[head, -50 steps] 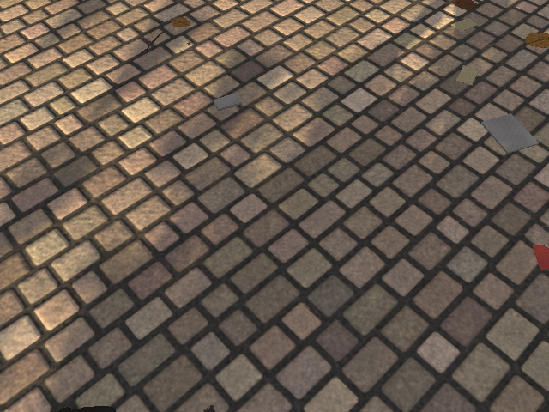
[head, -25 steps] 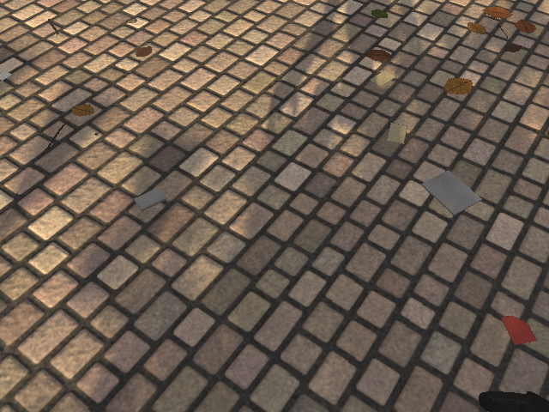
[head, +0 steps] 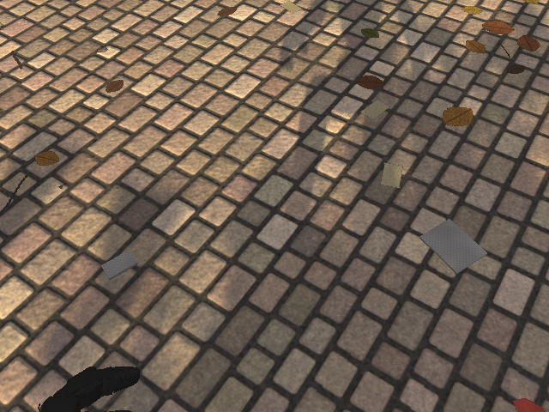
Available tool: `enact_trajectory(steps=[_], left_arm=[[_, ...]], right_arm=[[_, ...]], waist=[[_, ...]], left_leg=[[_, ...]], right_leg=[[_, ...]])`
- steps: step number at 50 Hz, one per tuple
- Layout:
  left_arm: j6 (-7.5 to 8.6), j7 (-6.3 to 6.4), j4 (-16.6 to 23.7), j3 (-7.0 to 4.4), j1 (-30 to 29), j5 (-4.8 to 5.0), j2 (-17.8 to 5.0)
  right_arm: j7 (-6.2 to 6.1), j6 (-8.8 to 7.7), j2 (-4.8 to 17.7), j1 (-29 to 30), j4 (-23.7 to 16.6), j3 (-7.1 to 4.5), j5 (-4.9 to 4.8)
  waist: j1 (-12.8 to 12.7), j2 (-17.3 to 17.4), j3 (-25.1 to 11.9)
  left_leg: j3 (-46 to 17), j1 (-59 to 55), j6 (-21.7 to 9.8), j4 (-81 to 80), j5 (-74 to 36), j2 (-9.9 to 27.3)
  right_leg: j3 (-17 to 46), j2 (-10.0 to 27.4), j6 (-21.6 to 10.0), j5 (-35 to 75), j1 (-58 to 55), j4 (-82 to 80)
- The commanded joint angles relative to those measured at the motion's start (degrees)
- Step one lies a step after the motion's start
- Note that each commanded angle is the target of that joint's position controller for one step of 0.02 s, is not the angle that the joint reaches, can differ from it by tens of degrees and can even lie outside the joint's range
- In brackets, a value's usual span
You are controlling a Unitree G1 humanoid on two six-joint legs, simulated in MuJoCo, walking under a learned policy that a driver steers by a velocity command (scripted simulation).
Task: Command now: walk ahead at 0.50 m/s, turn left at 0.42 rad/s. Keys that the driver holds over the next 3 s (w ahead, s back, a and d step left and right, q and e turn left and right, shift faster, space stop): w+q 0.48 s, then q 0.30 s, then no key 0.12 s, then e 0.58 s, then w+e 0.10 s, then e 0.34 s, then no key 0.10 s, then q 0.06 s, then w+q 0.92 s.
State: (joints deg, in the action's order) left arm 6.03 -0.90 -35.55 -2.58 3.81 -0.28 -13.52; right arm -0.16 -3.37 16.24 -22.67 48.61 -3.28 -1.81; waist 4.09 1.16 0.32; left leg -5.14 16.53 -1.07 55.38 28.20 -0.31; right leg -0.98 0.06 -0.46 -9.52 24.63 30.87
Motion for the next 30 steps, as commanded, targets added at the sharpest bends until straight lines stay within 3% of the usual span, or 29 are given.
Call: enact_trajectory(steps=[1,2,4,6,12,17,19,20,21,22,23,24,25,26,27,28,30], left_arm=[[-0.30,0.39,-1.1,-2.70,13.7,0.02,-7.4],[-0.24,0.17,-1.4,-2.33,10.9,-0.10,-6.0],[0.38,0.20,-2.2,-2.41,8.1,-0.29,-5.4],[0.91,0.48,-3.2,-2.93,7.8,-0.28,-6.5],[0.34,1.52,-6.1,-4.17,9.8,-0.02,-10.2],[-1.00,1.55,-8.2,-5.25,12.7,1.55,-13.0],[-1.73,1.65,-8.5,-5.72,12.3,2.09,-14.8],[-2.25,1.72,-8.4,-5.81,11.6,2.44,-15.4],[-2.52,1.86,-8.3,-5.23,12.0,2.38,-14.1],[-2.22,1.99,-6.9,-3.75,13.4,0.19,-10.4],[-0.54,1.47,-3.6,-1.52,17.2,-1.00,-4.0],[1.11,0.90,-3.2,-2.43,10.1,1.48,-9.7],[1.80,0.78,-1.9,-2.73,6.6,2.80,-11.1],[2.01,1.39,-2.6,-2.51,6.6,1.54,-10.5],[1.66,1.97,-3.3,-2.94,7.2,-0.08,-11.0],[0.80,2.03,-3.5,-3.28,8.3,-0.48,-11.5],[-0.86,2.22,-3.8,-3.02,9.2,-0.80,-9.9]], right_arm=[[-0.16,-1.07,6.8,4.7,-6.7,-1.52,-0.23],[-0.04,-0.57,6.2,5.8,-7.2,-1.73,0.35],[0.35,0.72,4.1,5.0,-7.5,-1.64,-0.01],[0.43,1.53,2.9,6.4,-8.5,-1.51,0.18],[2.10,1.48,1.6,15.4,-11.6,-0.63,0.65],[3.40,1.76,3.1,21.9,-15.2,-0.88,0.59],[3.53,2.02,4.7,20.0,-15.7,-1.76,0.84],[3.38,2.16,6.2,14.5,-14.6,-2.83,0.81],[2.79,2.36,9.6,4.6,-11.8,-4.80,0.58],[1.52,2.85,15.6,-3.6,-10.3,-6.74,0.27],[1.74,1.86,20.3,-0.2,-11.9,-6.52,0.33],[2.31,0.95,14.9,-1.3,-13.0,-5.11,0.45],[2.42,0.21,12.4,1.3,-12.7,-4.25,1.01],[2.29,-0.01,10.8,5.2,-13.3,-3.66,0.99],[2.02,0.14,9.1,9.1,-14.1,-3.19,1.31],[1.70,0.30,8.3,10.9,-15.1,-2.88,1.98],[1.10,0.31,8.8,11.7,-15.0,-3.09,2.17]], waist=[[-8.1,-7.0,-6.8],[-6.6,-6.9,-3.6],[-4.1,-8.4,-1.3],[-3.4,-6.7,0.0],[-5.8,-4.4,2.1],[-7.4,-4.4,4.3],[-5.4,-5.8,2.0],[-1.9,-5.8,-1.4],[2.8,-4.2,-6.5],[5.0,5.3,-11.5],[-2.1,16.4,-18.2],[2.8,7.6,-19.7],[2.1,5.9,-11.6],[-0.7,1.3,-7.6],[-3.1,0.6,-5.2],[-4.9,1.5,-5.3],[-6.2,1.1,-5.7]], left_leg=[[-1.0,29.2,-0.1,17.0,-5.6,5.2],[-1.1,27.8,0.1,14.8,-8.3,6.4],[-0.9,23.7,0.7,12.7,-11.2,7.8],[-0.9,24.3,1.6,10.4,-14.1,8.0],[2.1,22.8,1.4,-7.7,-28.4,7.3],[6.0,21.7,-1.8,-16.1,-23.1,5.9],[9.4,15.9,-4.1,-17.4,-17.1,2.6],[11.7,8.0,-5.6,-19.3,-16.6,-0.3],[12.4,-6.5,-7.7,-21.8,-19.3,-3.7],[-3.5,-23.4,-11.7,-23.0,-22.3,5.9],[-37.6,-36.2,-22.2,-33.2,-7.7,17.6],[-41.0,-36.4,-20.9,-39.2,-3.6,19.0],[-33.0,-30.5,-18.7,-38.9,-12.6,18.0],[-25.4,-22.1,-16.8,-37.3,-24.3,15.5],[-18.9,-14.4,-15.3,-36.5,-36.1,13.3],[-15.6,-9.5,-14.9,-36.7,-44.3,12.1],[-11.7,-4.8,-15.2,-36.9,-54.8,10.6]], right_leg=[[23.8,19.2,-11.2,-5.0,-29.9,-14.6],[19.4,17.3,-10.9,-1.8,-24.6,-16.8],[12.9,15.7,-10.5,3.3,-18.1,-20.3],[8.2,15.9,-11.0,8.5,-16.4,-22.0],[-3.3,14.9,-9.2,11.7,-18.3,-22.7],[-7.1,17.4,-7.1,13.2,-25.2,-19.7],[-9.1,17.3,-5.8,29.5,-27.2,-12.7],[-11.0,16.1,-4.7,38.8,-26.6,-4.2],[-12.9,13.5,-2.9,40.5,-21.5,8.7],[-13.4,10.3,0.4,16.6,-5.5,28.8],[-2.6,-1.3,3.2,-26.2,15.7,45.3],[6.3,0.3,2.0,-23.9,21.5,49.6],[5.3,2.2,0.9,-18.8,24.8,48.0],[5.3,4.6,0.7,-14.4,21.7,43.8],[5.2,6.2,1.2,-12.1,17.1,39.7],[5.5,6.9,1.6,-11.2,12.6,38.3],[4.3,5.9,3.0,-9.8,9.4,35.0]])
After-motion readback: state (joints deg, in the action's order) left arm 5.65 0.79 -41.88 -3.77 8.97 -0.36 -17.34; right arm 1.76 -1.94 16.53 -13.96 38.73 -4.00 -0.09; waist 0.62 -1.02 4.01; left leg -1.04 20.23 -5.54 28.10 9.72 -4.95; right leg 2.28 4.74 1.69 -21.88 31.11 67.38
